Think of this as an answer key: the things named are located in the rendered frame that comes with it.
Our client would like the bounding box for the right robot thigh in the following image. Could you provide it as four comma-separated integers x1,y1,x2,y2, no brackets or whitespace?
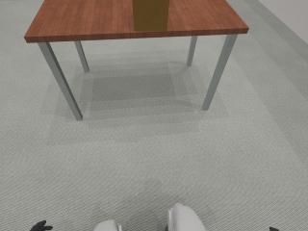
167,205,207,231

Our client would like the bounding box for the robot left hand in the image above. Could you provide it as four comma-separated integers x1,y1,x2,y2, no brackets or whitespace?
30,220,53,231

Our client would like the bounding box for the carton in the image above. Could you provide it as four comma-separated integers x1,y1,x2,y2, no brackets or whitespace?
132,0,169,32

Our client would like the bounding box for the table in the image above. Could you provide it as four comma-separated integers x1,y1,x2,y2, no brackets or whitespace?
24,0,249,121

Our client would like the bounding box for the left robot thigh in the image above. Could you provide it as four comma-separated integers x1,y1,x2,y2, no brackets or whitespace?
93,219,122,231

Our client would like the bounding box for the robot thigh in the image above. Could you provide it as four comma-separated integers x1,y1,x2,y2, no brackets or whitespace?
167,205,207,231
93,219,122,231

